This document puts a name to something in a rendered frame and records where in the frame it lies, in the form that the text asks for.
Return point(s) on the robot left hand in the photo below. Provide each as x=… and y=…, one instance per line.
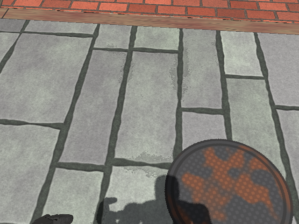
x=55, y=219

